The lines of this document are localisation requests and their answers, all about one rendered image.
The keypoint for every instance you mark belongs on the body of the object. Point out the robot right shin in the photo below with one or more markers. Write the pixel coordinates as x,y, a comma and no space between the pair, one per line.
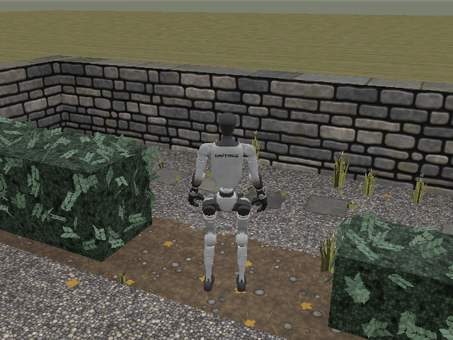
242,259

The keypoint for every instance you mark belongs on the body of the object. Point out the left robot forearm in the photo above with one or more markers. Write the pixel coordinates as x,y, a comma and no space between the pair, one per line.
195,185

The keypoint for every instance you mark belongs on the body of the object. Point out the left robot upper arm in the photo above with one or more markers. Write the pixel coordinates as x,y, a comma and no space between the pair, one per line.
204,150

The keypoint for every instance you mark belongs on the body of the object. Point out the left robot hand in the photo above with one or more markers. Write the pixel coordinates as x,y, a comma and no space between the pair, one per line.
191,198

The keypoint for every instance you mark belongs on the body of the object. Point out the right robot forearm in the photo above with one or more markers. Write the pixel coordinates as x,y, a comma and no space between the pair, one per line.
259,188

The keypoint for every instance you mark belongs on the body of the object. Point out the right robot hand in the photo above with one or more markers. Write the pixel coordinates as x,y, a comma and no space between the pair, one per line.
258,202

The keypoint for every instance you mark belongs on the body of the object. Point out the right robot upper arm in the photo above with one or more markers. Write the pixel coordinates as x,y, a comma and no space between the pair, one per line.
249,151

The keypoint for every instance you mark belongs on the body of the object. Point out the robot right foot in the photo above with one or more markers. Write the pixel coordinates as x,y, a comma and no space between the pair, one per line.
241,286

